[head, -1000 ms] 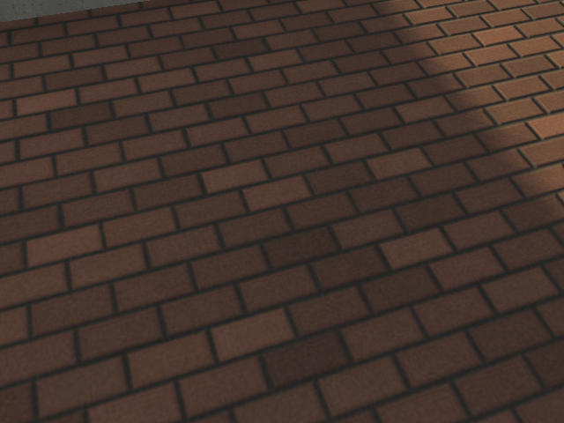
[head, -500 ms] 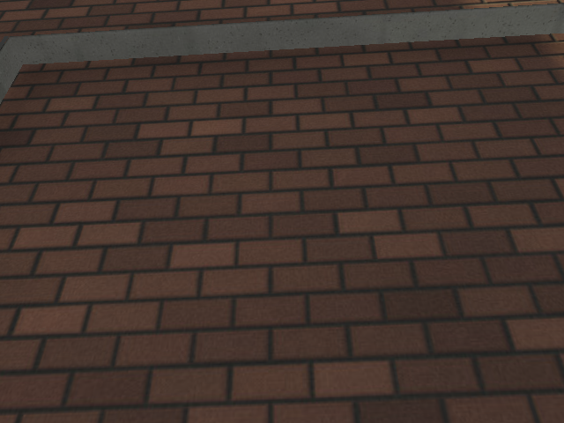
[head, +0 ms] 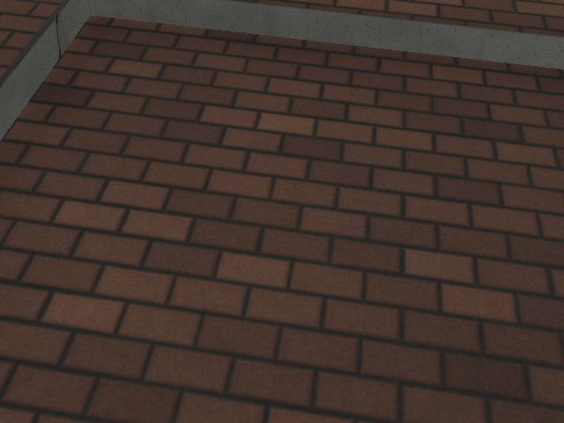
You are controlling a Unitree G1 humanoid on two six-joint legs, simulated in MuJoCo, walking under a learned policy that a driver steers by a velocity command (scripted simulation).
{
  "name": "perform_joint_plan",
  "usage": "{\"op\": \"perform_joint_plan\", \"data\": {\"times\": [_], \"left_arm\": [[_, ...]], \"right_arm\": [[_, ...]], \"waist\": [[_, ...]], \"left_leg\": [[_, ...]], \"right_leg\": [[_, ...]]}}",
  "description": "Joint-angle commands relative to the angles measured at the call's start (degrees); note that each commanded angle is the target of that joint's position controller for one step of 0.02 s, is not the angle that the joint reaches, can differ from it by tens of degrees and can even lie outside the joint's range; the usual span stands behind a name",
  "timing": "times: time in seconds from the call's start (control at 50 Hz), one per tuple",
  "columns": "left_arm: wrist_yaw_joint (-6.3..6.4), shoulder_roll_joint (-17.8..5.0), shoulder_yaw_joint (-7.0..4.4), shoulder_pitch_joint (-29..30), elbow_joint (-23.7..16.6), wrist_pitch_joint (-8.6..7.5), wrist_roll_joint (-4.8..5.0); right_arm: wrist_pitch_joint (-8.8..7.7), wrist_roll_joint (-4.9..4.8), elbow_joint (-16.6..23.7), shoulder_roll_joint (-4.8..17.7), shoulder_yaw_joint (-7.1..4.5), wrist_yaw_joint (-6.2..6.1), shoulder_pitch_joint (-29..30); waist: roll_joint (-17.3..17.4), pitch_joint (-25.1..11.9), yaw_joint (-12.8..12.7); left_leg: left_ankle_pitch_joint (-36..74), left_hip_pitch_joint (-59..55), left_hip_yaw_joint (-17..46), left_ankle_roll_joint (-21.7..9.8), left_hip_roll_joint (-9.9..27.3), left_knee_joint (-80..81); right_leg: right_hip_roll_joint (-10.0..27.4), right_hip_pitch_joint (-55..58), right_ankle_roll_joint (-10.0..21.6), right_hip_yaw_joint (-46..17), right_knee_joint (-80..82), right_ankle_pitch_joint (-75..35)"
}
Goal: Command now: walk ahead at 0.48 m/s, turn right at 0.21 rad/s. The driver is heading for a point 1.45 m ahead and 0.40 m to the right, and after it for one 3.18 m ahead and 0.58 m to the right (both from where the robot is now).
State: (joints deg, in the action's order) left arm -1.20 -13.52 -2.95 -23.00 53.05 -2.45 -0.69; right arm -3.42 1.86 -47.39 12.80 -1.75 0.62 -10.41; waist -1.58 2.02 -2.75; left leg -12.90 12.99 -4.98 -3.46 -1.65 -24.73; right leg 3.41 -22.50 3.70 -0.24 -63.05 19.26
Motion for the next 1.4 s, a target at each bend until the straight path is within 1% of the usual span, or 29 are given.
{"op": "perform_joint_plan", "data": {"times": [0.02,0.16,0.26,0.32,0.36,0.38,0.4,0.42,0.46,0.48,0.52,0.56,0.68,0.76,0.82,0.86,0.88,0.9,0.92,0.94,0.96,1.0,1.1,1.2,1.26,1.28,1.3,1.34,1.4], "left_arm": [[-0.96,-3.78,-1.26,-1.48,-2.19,0.73,-0.91],[-2.15,-1.66,-0.50,12.58,-7.27,0.99,-0.93],[-2.86,-1.59,0.44,20.08,-10.89,0.88,-1.20],[-2.08,-3.78,-0.38,14.21,-9.88,1.12,-1.42],[-1.33,-7.02,-2.09,1.44,-6.23,0.49,-1.93],[-0.32,-12.28,-3.87,-4.75,-5.08,0.52,-2.31],[-0.08,-17.85,-5.18,-0.73,-6.56,1.09,-1.32],[0.13,-16.17,-5.07,-0.72,-6.86,1.71,0.23],[0.81,-10.53,-3.54,4.58,-6.37,1.47,0.26],[1.01,-9.20,-3.07,6.36,-6.41,0.97,0.47],[0.98,-8.20,-2.48,7.55,-6.76,-0.17,0.66],[0.75,-9.79,-2.83,6.10,-6.35,-1.02,0.72],[0.73,-10.77,-3.23,-0.35,-5.76,-0.82,0.79],[1.28,-11.05,-3.24,-3.47,-5.51,-0.51,0.16],[2.01,-10.69,-2.91,-2.89,-5.52,-0.32,-0.17],[2.16,-11.56,-2.91,-0.18,-5.93,-0.87,0.19],[1.94,-10.80,-2.61,0.97,-6.43,-1.41,0.94],[2.00,-6.17,-1.39,-2.11,-8.56,-1.82,1.71],[2.67,-6.44,-1.65,-10.34,-7.91,-0.99,3.05],[3.01,-9.77,-2.01,-9.04,-5.56,0.05,0.51],[2.53,-9.11,-1.90,-4.18,-5.76,0.52,-0.08],[1.61,-6.98,-1.31,-0.15,-6.53,1.74,-0.59],[1.15,-4.39,-0.13,-0.93,-4.90,3.93,-0.54],[1.67,-4.16,1.09,5.06,-4.48,4.85,-0.61],[2.27,-4.38,1.66,6.29,-3.92,3.73,-1.34],[2.73,-6.71,1.55,6.27,-4.22,2.97,-2.01],[2.82,-9.18,1.06,9.80,-3.78,2.71,-0.58],[2.41,-4.63,2.27,11.79,-2.80,1.87,-0.01],[2.88,-4.72,2.11,9.36,-0.20,1.42,0.37]], "right_arm": [[-1.82,-0.55,0.18,5.44,-1.13,-0.73,-5.00],[-3.14,-0.79,-2.83,4.88,-0.77,-1.09,-8.36],[-2.86,-0.82,-5.21,7.44,-1.12,-2.15,-12.01],[-1.77,-0.37,-5.53,10.27,-1.75,-2.91,-11.67],[-0.60,-0.28,-4.72,11.72,-2.19,-2.75,-10.80],[-0.74,-0.29,-3.07,9.86,-1.76,-2.28,-11.31],[-1.23,-1.31,1.06,4.43,-0.88,-0.89,-13.49],[-2.05,-0.45,2.41,8.62,-1.34,-0.66,-5.69],[-3.17,-1.15,3.03,7.99,-1.02,-0.55,-4.33],[-2.35,-0.29,3.05,7.65,-1.01,-0.66,-4.42],[0.05,1.09,2.71,6.67,-0.69,-0.43,-6.64],[1.29,1.21,3.62,5.89,-0.51,-0.11,-5.53],[1.55,0.56,8.41,6.08,-0.23,0.27,7.81],[0.79,0.13,10.60,6.20,0.22,0.57,13.40],[-0.43,0.03,10.00,6.71,0.25,0.18,10.25],[-1.40,0.28,6.79,9.14,-0.71,-0.64,0.28],[-2.48,0.78,5.44,10.75,-1.16,-1.16,-6.25],[-2.90,1.71,5.41,15.36,-1.85,-1.66,-13.06],[-1.45,-0.20,5.27,16.80,-2.94,-1.20,-12.08],[-0.62,-1.45,6.64,12.35,-2.17,-0.68,-8.71],[-0.53,-1.56,6.86,7.74,-0.86,-0.68,-4.57],[-0.54,-1.33,5.68,4.73,0.41,-1.01,-1.98],[-0.98,-0.42,3.20,6.34,0.45,-0.79,-0.57],[1.29,-0.57,1.07,8.05,-0.11,-0.73,-2.83],[2.61,-0.86,0.44,6.92,0.21,-1.08,-3.19],[2.58,-0.84,0.79,5.18,0.61,-0.93,-4.01],[2.85,-1.81,-0.13,2.99,0.94,-0.79,-7.82],[3.17,-1.36,-2.59,4.57,0.50,-0.99,-7.11],[2.79,-1.01,-4.68,5.58,0.13,-0.96,-7.79]], "waist": [[7.55,-0.23,1.98],[5.85,4.41,2.47],[4.74,4.78,3.67],[7.03,-0.71,0.57],[5.49,-8.10,-5.22],[-0.81,-13.02,-7.25],[-14.74,-18.05,-1.49],[-2.97,-15.88,-4.71],[4.47,-3.49,0.37],[5.07,-1.43,2.37],[3.44,-1.91,4.48],[2.30,-1.79,4.67],[-1.15,0.03,-0.48],[-1.81,0.32,-2.64],[-3.10,-1.03,-1.31],[-3.36,-4.66,3.44],[-1.43,-8.27,6.89],[8.43,-17.26,7.12],[19.27,-26.44,3.93],[7.49,-21.54,3.25],[4.18,-14.06,2.99],[5.84,-6.85,1.76],[8.48,-7.72,-0.80],[10.55,-6.42,2.02],[5.37,-2.19,1.05],[0.29,-1.74,1.91],[-7.21,-0.22,5.92],[-4.62,1.03,5.44],[-3.18,1.14,4.50]], "left_leg": [[12.84,-7.87,10.41,-4.45,14.68,15.45],[23.63,-8.12,-1.42,-4.41,12.97,17.60],[37.93,-14.94,-5.76,-3.13,15.14,14.58],[62.64,-20.51,-8.09,-2.07,15.98,0.38],[55.07,-14.63,-8.55,-1.75,15.27,-21.64],[31.28,-2.72,-9.17,-0.40,12.08,-40.37],[-17.93,22.82,-2.50,3.06,-1.89,-61.66],[-13.51,30.37,7.81,2.29,0.77,-63.08],[-5.43,27.71,7.77,2.03,6.25,-52.23],[-5.27,24.16,8.07,2.76,7.54,-48.14],[-5.21,18.86,7.46,4.36,8.00,-43.73],[-3.18,19.28,6.10,5.64,8.01,-38.97],[10.01,25.46,5.47,7.36,6.95,-21.73],[11.50,25.54,5.01,6.48,4.36,-13.80],[10.46,15.90,4.54,3.87,1.36,-7.18],[12.61,3.68,4.11,1.34,-0.61,-1.59],[21.84,-7.10,6.65,-0.32,3.67,1.02],[48.66,-22.61,20.35,-4.19,20.22,-5.28],[61.94,-30.01,37.68,-14.07,30.42,-3.88],[53.56,-22.58,35.08,-13.50,27.11,-1.42],[47.05,-15.77,27.39,-11.76,23.30,0.46],[42.72,-6.48,18.14,-8.42,17.69,4.97],[41.45,1.95,9.77,-8.25,13.88,7.30],[10.18,4.56,11.92,-7.44,12.78,9.18],[-7.44,11.74,13.49,-2.66,11.15,8.38],[-8.06,12.87,11.87,-0.13,8.89,4.54],[-5.51,5.92,6.12,1.62,2.94,3.68],[1.59,-5.31,7.20,2.33,4.23,3.83],[3.91,-3.36,8.78,1.61,6.08,4.88]], "right_leg": [[1.71,-10.74,-0.28,-2.12,-1.79,-4.70],[1.21,-17.75,-1.41,1.08,11.47,-18.64],[-1.25,-12.46,1.80,7.00,25.48,-19.00],[-6.69,-4.14,5.63,10.15,26.46,-10.13],[-9.42,12.73,8.96,7.98,32.32,-7.40],[0.83,25.23,12.55,-5.84,34.67,-1.66],[16.20,41.04,23.54,-40.45,41.82,-4.49],[15.25,39.45,22.45,-40.37,46.74,-3.64],[12.06,23.25,17.13,-27.14,48.88,-12.61],[9.07,17.55,15.28,-22.56,49.27,-17.80],[5.47,12.09,14.22,-17.25,50.29,-23.69],[3.53,10.30,13.94,-14.88,50.92,-26.04],[1.38,15.33,10.32,-15.87,50.57,-23.75],[1.98,20.86,9.49,-16.97,46.25,-32.71],[1.72,21.22,5.81,-16.05,40.12,-46.03],[0.03,20.94,2.97,-15.71,30.95,-53.32],[-2.70,16.60,1.54,-14.27,21.40,-46.61],[-7.15,6.76,-0.20,-9.90,4.53,-15.78],[-14.30,-2.53,-1.50,-5.94,-10.04,16.94],[-10.74,-4.65,-1.44,-8.73,-13.05,12.89],[-9.13,-5.50,-2.07,-8.47,-11.31,9.90],[-5.91,-4.21,-3.05,-7.74,-3.78,7.15],[-6.19,5.35,-4.33,-4.04,8.98,3.03],[-4.74,10.92,-3.73,0.05,24.99,0.26],[-2.54,18.04,-1.62,-2.86,39.99,-7.22],[4.54,18.43,-0.19,-11.47,44.94,-7.24],[8.20,7.86,2.41,-16.06,47.61,-2.95],[4.63,-0.02,0.41,-13.09,49.25,4.25],[1.45,5.42,-0.92,-9.38,47.38,-2.65]]}}
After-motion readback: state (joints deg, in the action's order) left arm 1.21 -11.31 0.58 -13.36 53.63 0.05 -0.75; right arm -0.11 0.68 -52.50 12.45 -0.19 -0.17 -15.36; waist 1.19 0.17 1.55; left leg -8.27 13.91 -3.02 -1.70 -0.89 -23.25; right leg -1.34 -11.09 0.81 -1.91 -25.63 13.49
